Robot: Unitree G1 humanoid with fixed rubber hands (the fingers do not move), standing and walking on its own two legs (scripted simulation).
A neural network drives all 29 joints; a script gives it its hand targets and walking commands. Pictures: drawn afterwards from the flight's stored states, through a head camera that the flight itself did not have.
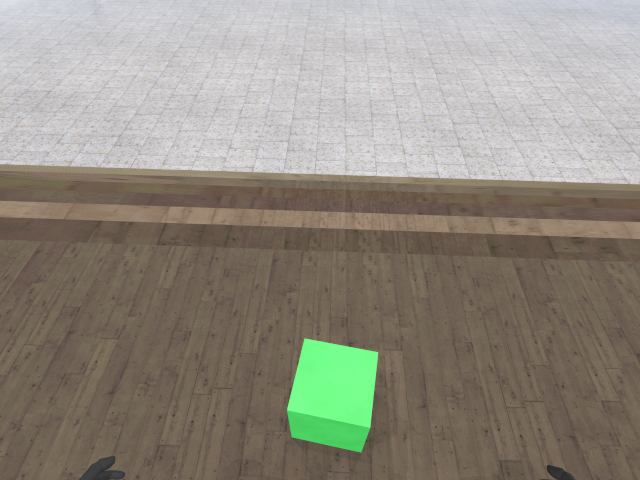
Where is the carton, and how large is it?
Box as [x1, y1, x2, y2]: [287, 339, 377, 451]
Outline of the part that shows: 304,339 287,408 291,435 297,438 361,451 370,425 377,352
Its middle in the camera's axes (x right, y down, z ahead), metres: +0.04 +0.45 +1.11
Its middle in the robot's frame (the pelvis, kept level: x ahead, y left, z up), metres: +0.45 -0.02 -0.66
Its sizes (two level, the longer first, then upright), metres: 0.210 0.200 0.250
